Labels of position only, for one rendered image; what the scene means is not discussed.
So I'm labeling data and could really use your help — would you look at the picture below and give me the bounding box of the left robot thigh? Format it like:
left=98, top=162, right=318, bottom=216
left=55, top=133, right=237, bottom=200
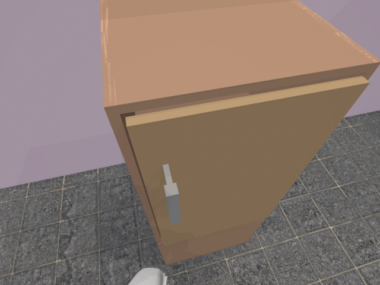
left=128, top=268, right=167, bottom=285

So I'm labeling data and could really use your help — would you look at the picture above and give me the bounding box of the cupboard door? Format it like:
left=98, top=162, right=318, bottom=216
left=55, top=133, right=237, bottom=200
left=125, top=76, right=370, bottom=246

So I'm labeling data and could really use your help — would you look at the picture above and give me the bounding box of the handle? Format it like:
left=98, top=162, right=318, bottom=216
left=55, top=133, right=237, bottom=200
left=163, top=164, right=181, bottom=224

